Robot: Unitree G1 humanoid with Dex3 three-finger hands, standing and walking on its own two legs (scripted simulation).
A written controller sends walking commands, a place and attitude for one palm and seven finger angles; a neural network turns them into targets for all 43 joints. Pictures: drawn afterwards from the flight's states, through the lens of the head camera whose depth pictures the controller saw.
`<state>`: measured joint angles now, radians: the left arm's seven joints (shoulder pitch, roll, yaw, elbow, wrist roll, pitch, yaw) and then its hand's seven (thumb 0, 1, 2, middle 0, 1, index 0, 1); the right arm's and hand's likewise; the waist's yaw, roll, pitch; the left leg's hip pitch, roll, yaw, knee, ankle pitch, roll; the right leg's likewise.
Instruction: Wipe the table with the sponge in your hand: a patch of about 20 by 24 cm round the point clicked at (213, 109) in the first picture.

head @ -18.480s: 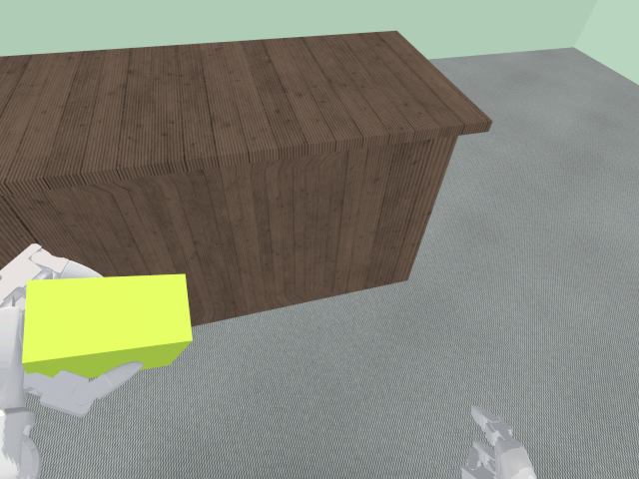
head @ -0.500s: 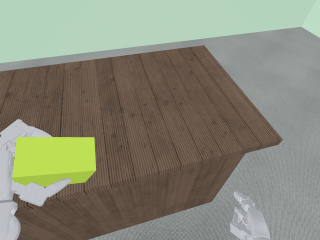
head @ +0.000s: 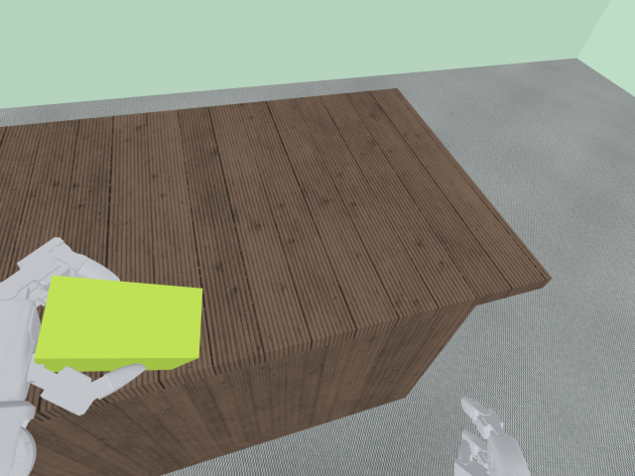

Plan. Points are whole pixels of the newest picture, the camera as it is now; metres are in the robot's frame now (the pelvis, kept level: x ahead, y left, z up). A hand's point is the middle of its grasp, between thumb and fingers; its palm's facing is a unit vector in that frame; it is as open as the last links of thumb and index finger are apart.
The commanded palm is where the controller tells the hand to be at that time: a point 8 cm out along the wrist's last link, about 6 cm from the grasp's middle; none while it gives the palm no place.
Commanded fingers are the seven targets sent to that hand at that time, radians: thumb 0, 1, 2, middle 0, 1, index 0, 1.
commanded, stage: come to a stop and stand still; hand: left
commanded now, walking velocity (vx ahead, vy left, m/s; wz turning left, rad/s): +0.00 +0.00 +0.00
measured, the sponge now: (143, 330) +0.23 +0.20 +0.11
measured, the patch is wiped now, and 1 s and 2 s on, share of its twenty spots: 0.00 0.00 0.00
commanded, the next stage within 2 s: look again from close up in 0.36 s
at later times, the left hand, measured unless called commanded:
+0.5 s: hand (57, 302) +0.23 +0.27 +0.15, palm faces +0.38 -0.85 -0.37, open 10.5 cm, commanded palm +0.17 +0.29 +0.18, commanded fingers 0.00 0.10 1.30 -1.20 -1.60 -1.20 -1.60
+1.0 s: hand (18, 252) +0.25 +0.29 +0.20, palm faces +0.44 -0.78 -0.45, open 10.5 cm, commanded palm +0.17 +0.30 +0.19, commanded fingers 0.00 0.10 1.30 -1.20 -1.60 -1.20 -1.60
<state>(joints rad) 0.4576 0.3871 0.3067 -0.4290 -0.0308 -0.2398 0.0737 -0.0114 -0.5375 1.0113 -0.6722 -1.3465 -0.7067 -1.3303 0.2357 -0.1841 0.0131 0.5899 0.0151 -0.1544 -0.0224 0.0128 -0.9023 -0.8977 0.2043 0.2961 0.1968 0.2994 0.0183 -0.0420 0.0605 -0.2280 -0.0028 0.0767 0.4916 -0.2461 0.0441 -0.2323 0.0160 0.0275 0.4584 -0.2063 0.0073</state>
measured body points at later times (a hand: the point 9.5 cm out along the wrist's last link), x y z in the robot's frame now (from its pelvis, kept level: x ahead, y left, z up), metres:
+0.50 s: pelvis +0.01 +0.01 +0.00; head +0.04 +0.04 +0.45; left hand +0.20 +0.31 +0.17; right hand +0.20 -0.20 -0.06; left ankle +0.01 +0.09 -0.74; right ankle +0.03 -0.13 -0.74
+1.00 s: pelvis +0.00 +0.00 +0.00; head +0.01 +0.00 +0.45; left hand +0.22 +0.33 +0.22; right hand +0.20 -0.21 -0.08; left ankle +0.01 +0.09 -0.74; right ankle +0.02 -0.12 -0.74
